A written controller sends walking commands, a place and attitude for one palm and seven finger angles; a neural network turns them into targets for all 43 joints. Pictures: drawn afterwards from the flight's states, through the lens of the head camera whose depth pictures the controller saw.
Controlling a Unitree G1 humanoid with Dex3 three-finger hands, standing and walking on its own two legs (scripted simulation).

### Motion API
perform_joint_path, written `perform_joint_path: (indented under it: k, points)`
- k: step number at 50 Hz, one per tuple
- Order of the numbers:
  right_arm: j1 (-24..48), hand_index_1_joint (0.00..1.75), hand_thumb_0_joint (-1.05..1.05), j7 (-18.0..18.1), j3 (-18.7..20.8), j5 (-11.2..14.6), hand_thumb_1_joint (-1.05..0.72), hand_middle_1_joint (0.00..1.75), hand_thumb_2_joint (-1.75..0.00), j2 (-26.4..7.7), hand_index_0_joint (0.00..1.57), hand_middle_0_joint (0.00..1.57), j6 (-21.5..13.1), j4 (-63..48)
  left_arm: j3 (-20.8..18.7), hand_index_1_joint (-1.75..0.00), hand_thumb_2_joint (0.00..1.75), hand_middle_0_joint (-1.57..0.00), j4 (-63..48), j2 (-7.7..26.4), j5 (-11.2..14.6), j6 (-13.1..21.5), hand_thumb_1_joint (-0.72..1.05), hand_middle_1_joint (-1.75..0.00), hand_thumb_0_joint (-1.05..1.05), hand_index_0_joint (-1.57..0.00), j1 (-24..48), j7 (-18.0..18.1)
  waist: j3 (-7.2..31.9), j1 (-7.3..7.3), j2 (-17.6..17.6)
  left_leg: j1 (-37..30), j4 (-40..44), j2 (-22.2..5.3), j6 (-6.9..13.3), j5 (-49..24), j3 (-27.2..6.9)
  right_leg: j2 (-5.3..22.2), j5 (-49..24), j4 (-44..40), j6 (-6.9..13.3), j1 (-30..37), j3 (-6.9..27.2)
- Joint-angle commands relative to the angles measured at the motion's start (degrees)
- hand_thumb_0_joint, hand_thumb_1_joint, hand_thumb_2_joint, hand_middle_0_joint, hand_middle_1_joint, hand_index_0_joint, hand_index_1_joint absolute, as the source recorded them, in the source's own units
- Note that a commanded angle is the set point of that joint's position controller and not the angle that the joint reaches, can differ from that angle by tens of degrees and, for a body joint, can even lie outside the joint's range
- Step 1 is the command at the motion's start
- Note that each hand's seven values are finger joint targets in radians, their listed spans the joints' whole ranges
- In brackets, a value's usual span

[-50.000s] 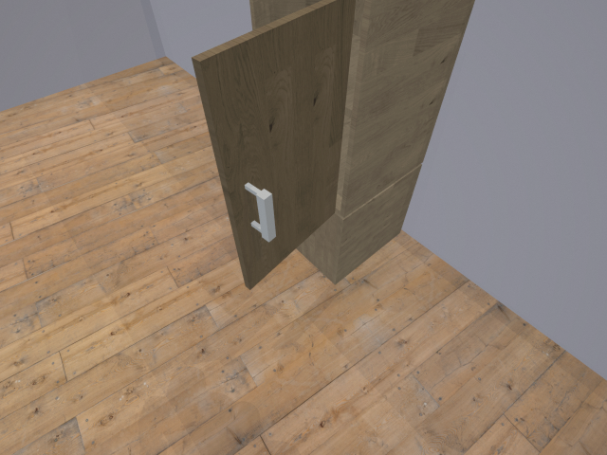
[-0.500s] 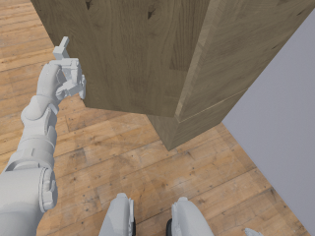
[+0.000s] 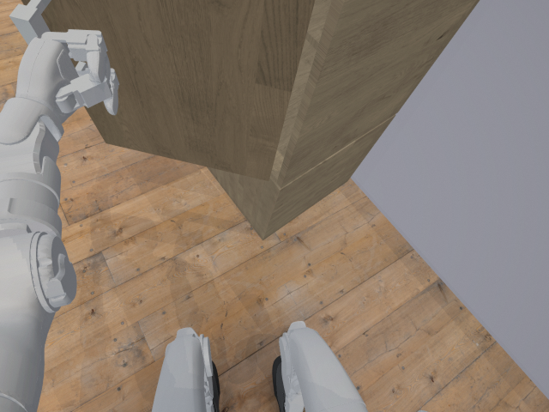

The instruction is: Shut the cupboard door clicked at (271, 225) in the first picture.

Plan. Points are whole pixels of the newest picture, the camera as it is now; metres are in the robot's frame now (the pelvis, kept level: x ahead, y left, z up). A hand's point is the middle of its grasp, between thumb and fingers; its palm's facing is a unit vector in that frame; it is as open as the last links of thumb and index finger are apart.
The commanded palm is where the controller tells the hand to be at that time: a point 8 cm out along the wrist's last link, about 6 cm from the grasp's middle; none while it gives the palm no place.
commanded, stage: push the door shut along its arc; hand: left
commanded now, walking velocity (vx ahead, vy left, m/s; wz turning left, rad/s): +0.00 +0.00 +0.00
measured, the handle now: (58, 47) +0.60 +0.24 +0.07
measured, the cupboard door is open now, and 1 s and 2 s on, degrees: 41 25 24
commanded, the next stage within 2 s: pull the fist back off the door in 0.74 s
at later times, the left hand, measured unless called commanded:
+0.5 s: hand (128, 59) +0.57 +0.15 +0.08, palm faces -0.34 -0.94 -0.03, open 3.0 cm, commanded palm +0.59 +0.16 +0.08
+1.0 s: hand (157, 35) +0.62 +0.12 +0.08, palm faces +0.01 -1.00 +0.09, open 3.2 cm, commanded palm +0.61 +0.11 +0.08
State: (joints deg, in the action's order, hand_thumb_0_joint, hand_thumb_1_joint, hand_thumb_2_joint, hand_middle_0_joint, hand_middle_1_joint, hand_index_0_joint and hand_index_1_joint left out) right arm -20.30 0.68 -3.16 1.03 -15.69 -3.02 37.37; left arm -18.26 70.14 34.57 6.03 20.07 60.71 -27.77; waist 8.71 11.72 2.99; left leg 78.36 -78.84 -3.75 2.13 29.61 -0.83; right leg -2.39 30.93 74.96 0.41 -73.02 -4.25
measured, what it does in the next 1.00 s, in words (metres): stands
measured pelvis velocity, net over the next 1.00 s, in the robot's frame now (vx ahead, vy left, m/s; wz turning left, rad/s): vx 0.00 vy -0.01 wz -0.01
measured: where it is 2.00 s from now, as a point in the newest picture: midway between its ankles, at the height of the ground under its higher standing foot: outside the picture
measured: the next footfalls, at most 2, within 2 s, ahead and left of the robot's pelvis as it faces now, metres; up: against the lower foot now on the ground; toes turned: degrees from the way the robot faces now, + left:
none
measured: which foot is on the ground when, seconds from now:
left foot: down 0.00-1.00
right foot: down 0.00-1.00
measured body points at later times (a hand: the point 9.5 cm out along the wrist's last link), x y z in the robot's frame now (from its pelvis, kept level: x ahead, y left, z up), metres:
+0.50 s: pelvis +0.01 +0.00 -0.01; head +0.20 +0.04 +0.40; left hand +0.59 +0.21 +0.09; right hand +0.00 -0.27 -0.11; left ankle +0.05 +0.10 -0.60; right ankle +0.04 -0.12 -0.60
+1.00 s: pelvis +0.00 -0.01 -0.02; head +0.20 +0.04 +0.38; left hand +0.61 +0.17 +0.08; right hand -0.02 -0.26 -0.11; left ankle +0.05 +0.10 -0.60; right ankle +0.04 -0.12 -0.60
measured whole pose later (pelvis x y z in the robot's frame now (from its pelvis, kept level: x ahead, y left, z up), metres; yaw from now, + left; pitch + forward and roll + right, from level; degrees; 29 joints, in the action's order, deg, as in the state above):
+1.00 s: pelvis +0.00 -0.01 -0.02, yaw -1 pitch +34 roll -7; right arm -21.8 -1.7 -3.2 -5.2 -14.2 -6.6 38.1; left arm -18.8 73.4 30.5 -0.4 11.4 80.3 -3.3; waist 8.1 15.9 3.3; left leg 87.9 -82.9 -3.7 1.4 29.9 -2.9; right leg -2.5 31.5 78.6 0.9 -81.8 -6.1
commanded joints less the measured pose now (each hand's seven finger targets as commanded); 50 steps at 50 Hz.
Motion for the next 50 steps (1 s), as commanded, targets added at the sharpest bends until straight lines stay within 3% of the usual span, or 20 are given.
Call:
perform_joint_path:
  k: [1,5,9,11,12,14,17,21,26,30,42,43,44,46,47,48,49,50]
  points:
    - [-9.68,0.30,0.00,0.79,4.10,0.23,-0.90,0.30,-0.90,-11.89,0.20,0.20,-1.17,-2.27,-0.84,-1.50,0.90,-1.30,-11.95,11.83,0.67,2.05,0.90,-1.50,0.00,-1.30,30.35,-0.91,30.55,2.43,10.30,-33.39,8.09,0.69,0.11,-17.17,-6.36,-1.24,-11.22,-9.79,2.05,4.38,2.02]
    - [-10.54,0.30,0.00,0.88,4.22,-0.04,-0.90,0.30,-0.90,-11.90,0.20,0.20,-1.32,-1.73,-0.07,-1.50,0.90,-1.30,-12.22,11.06,0.61,1.26,0.90,-1.50,0.00,-1.30,32.93,-1.40,31.57,3.31,10.96,-35.57,7.70,0.60,0.11,-18.74,-7.11,-1.37,-11.69,-9.34,2.15,2.32,1.48]
    - [-10.94,0.30,0.00,1.22,3.71,-0.31,-0.90,0.30,-0.90,-12.08,0.20,0.20,-1.47,-1.39,-1.64,-1.50,0.90,-1.30,-9.08,14.06,-0.30,-0.37,0.90,-1.50,0.00,-1.30,34.69,-1.21,30.30,3.95,10.09,-31.95,6.63,0.62,0.33,-17.54,-6.45,-1.46,-11.29,-9.23,2.01,2.86,1.54]
    - [-11.26,0.30,0.00,1.26,3.64,-0.49,-0.90,0.30,-0.90,-12.07,0.20,0.20,-1.65,-1.41,-1.97,-1.50,0.90,-1.30,-9.51,15.08,-1.07,-0.17,0.90,-1.50,0.00,-1.30,36.20,-1.03,31.71,3.87,12.03,-33.24,6.08,0.49,0.19,-19.69,-6.73,-1.50,-12.22,-8.40,2.13,1.79,1.44]
    - [-11.35,0.30,0.00,1.10,3.80,-0.71,-0.90,0.30,-0.90,-11.91,0.20,0.20,-1.69,-1.37,-0.70,-1.50,0.90,-1.30,-10.01,13.56,-1.36,-0.32,0.90,-1.50,0.00,-1.30,36.36,-1.08,32.73,4.15,13.28,-34.62,5.90,0.49,0.10,-20.63,-6.96,-1.47,-12.54,-8.29,2.11,1.03,1.23]
    - [-11.61,0.30,0.00,1.08,3.70,-0.80,-0.90,0.30,-0.90,-12.07,0.20,0.20,-1.49,-1.64,-2.78,-1.50,0.90,-1.30,-8.05,16.03,-1.74,-1.08,0.90,-1.50,0.00,-1.30,34.34,-1.25,32.43,3.69,11.93,-33.01,5.41,0.52,0.08,-21.29,-6.57,-1.60,-13.36,-7.97,2.09,2.30,1.14]
    - [-11.85,0.30,0.00,1.16,3.99,-0.95,-0.90,0.30,-0.90,-11.99,0.20,0.20,-1.60,-1.33,0.45,-1.50,0.90,-1.30,-9.78,12.77,-2.13,-1.54,0.90,-1.50,0.00,-1.30,38.30,-1.84,33.34,5.18,12.97,-34.72,4.74,0.35,0.18,-22.39,-7.06,-1.63,-13.84,-7.71,1.89,0.08,0.98]
    - [-12.56,0.30,0.00,1.27,4.44,-1.15,-0.90,0.30,-0.90,-12.26,0.20,0.20,-1.85,-0.53,1.22,-1.50,0.90,-1.30,-12.01,12.07,-1.77,-2.50,0.90,-1.50,0.00,-1.30,40.29,-2.85,35.59,5.46,14.25,-38.06,4.55,0.22,0.07,-25.15,-7.55,-1.70,-15.24,-7.79,2.05,-0.54,0.75]
    - [-12.83,0.30,0.00,1.56,4.57,-1.40,-0.90,0.30,-0.90,-12.26,0.20,0.20,-2.75,1.10,4.74,-1.50,0.90,-1.30,-12.93,7.85,-1.41,-3.75,0.90,-1.50,0.00,-1.30,45.06,-3.34,35.29,6.82,16.40,-41.68,4.61,0.07,-0.04,-25.70,-8.84,-1.61,-14.21,-7.90,2.17,-4.37,0.08]
    - [-12.69,0.30,0.00,1.92,4.14,-1.71,-0.90,0.30,-0.90,-12.17,0.20,0.20,-3.85,2.35,6.83,-1.50,0.90,-1.30,-10.05,4.72,-1.43,-4.90,0.90,-1.50,0.00,-1.30,48.39,-2.71,31.81,8.67,14.55,-38.88,4.29,0.30,0.57,-21.79,-8.45,-1.77,-12.42,-8.27,2.16,-6.18,-0.17]
    - [-11.52,0.30,0.00,2.35,3.76,-2.16,-0.90,0.30,-0.90,-12.34,0.20,0.20,-6.00,4.15,9.84,-1.50,0.90,-1.30,-8.43,2.46,-2.67,-6.38,0.90,-1.50,0.00,-1.30,53.79,-2.12,33.24,10.35,18.36,-38.39,2.31,0.41,0.58,-20.89,-8.11,-2.02,-11.64,-6.53,2.38,-9.13,-1.03]
    - [-16.17,0.30,0.00,1.76,2.90,-3.33,-0.90,0.30,-0.90,-11.01,0.20,0.20,-5.55,1.50,-2.05,-1.50,0.90,-1.30,-9.26,5.66,0.91,-7.52,0.90,-1.50,0.00,-1.30,54.74,9.52,32.19,8.59,17.50,-34.69,4.13,-0.92,0.13,-17.98,-9.26,-1.50,-11.50,-6.79,2.05,-7.47,-0.45]
    - [-15.56,0.30,0.00,0.72,2.79,-3.79,-0.90,0.30,-0.90,-10.69,0.20,0.20,-5.18,1.39,-0.43,-1.50,0.90,-1.30,-7.30,3.55,-0.92,-8.09,0.90,-1.50,0.00,-1.30,52.48,15.28,31.86,8.54,17.29,-33.12,4.74,-0.94,-0.25,-16.23,-9.60,-1.36,-10.54,-6.41,1.80,-7.22,-0.37]
    - [-17.24,0.30,0.00,-1.17,3.45,-5.24,-0.90,0.30,-0.90,-10.00,0.20,0.20,-4.24,1.27,-2.12,-1.50,0.90,-1.30,-8.14,1.27,-2.56,-7.23,0.90,-1.50,0.00,-1.30,52.41,24.16,32.06,8.57,14.95,-31.47,5.07,-0.62,-0.36,-15.38,-9.54,-1.14,-9.95,-6.43,1.16,-5.95,-0.46]
    - [-17.66,0.30,0.00,-2.09,3.61,-6.10,-0.90,0.30,-0.90,-9.89,0.20,0.20,-3.81,1.08,-3.37,-1.50,0.90,-1.30,-9.10,2.09,-4.26,-6.10,0.90,-1.50,0.00,-1.30,51.94,28.49,33.30,7.92,15.53,-30.88,4.80,-0.42,-0.53,-15.50,-9.07,-0.95,-9.93,-6.26,1.03,-5.16,-0.35]
    - [-18.18,0.30,0.00,-3.03,3.70,-6.97,-0.90,0.30,-0.90,-9.66,0.20,0.20,-3.41,0.84,-4.11,-1.50,0.90,-1.30,-10.97,3.65,-7.15,-4.25,0.90,-1.50,0.00,-1.30,51.71,32.83,35.23,7.30,16.33,-31.21,4.49,-0.27,-0.65,-17.25,-8.85,-0.86,-10.57,-5.89,0.96,-4.21,-0.20]
    - [-18.38,0.30,0.00,-4.09,4.03,-7.35,-0.90,0.30,-0.90,-9.49,0.20,0.20,-2.82,0.89,-1.86,-1.50,0.90,-1.30,-10.92,2.87,-10.87,-2.72,0.90,-1.50,0.00,-1.30,50.91,35.29,36.35,7.48,17.92,-32.45,4.42,-0.22,-0.92,-18.22,-8.82,-0.87,-10.63,-5.63,1.02,-4.60,-0.22]
    - [-18.81,0.30,0.00,-4.91,4.36,-7.66,-0.90,0.30,-0.90,-9.75,0.20,0.20,-2.17,0.88,-1.69,-1.50,0.90,-1.30,-10.19,4.21,-13.63,-1.38,0.90,-1.50,0.00,-1.30,50.29,36.46,36.88,7.65,17.22,-32.78,4.25,-0.17,-0.94,-19.20,-8.92,-0.90,-10.89,-5.43,1.10,-4.38,-0.10]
